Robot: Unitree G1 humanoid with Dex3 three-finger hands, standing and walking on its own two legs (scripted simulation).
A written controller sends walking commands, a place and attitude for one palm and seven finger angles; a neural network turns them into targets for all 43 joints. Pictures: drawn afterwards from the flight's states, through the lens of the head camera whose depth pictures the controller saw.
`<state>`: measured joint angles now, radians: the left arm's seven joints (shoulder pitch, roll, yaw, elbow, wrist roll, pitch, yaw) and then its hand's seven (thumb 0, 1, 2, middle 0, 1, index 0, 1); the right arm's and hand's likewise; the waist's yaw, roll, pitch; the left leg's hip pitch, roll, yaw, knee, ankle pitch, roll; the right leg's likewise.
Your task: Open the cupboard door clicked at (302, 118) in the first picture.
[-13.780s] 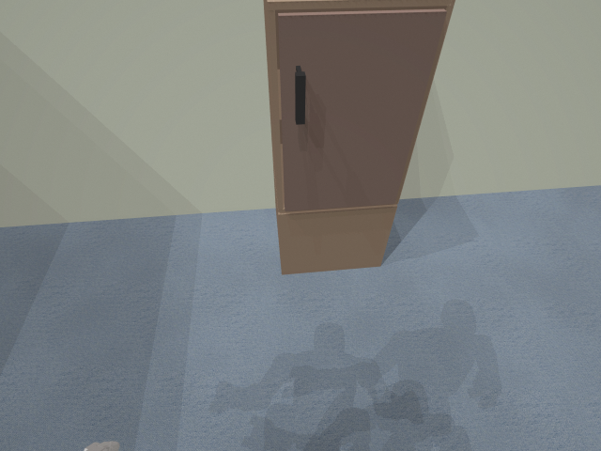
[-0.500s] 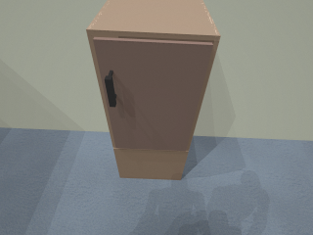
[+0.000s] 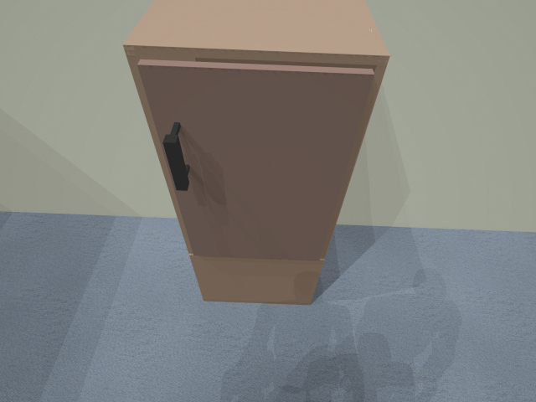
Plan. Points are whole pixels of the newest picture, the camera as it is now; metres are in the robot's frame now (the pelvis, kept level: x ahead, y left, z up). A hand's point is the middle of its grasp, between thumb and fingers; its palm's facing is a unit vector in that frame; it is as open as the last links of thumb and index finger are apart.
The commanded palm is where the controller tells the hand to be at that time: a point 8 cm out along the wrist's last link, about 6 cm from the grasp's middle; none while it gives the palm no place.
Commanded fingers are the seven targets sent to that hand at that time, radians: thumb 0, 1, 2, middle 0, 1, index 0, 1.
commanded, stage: come to a stop and stand still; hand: left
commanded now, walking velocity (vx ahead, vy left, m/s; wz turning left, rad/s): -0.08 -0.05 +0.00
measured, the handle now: (179, 157) +0.52 +0.21 +0.04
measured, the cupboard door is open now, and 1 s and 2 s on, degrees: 0 0 0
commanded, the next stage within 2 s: look again from close up in 1.34 s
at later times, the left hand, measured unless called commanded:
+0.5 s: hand out of the picture +0.02 +0.17 -0.16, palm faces -0.03 -0.97 -0.23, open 7.4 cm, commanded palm none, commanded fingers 0.00 0.90 0.90 -0.20 -0.30 -0.20 -0.30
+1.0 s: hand out of the picture -0.02 +0.13 -0.17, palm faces +0.00 -0.98 -0.20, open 7.3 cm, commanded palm none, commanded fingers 0.00 0.90 0.90 -0.20 -0.30 -0.20 -0.30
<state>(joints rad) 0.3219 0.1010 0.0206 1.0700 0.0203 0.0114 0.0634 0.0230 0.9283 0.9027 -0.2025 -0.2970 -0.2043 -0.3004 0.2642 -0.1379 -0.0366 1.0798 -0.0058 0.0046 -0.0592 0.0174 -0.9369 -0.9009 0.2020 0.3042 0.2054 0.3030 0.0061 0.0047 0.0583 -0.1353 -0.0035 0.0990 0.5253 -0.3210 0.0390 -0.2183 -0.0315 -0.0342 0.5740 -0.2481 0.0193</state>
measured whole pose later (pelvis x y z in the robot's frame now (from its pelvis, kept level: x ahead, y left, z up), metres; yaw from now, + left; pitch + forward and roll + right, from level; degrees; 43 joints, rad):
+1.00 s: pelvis -0.02 -0.04 +0.00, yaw -1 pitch -1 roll +1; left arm 0.28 0.14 -0.01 1.13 0.01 -0.02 0.03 0.01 0.92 0.90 -0.20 -0.30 -0.20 -0.30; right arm 0.31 -0.14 0.01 1.14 -0.01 -0.02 -0.03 0.00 -0.91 -0.90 0.20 0.30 0.20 0.30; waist -0.01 0.01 0.04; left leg -0.13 0.02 0.08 0.43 -0.29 -0.01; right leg -0.21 0.00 -0.04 0.49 -0.26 -0.03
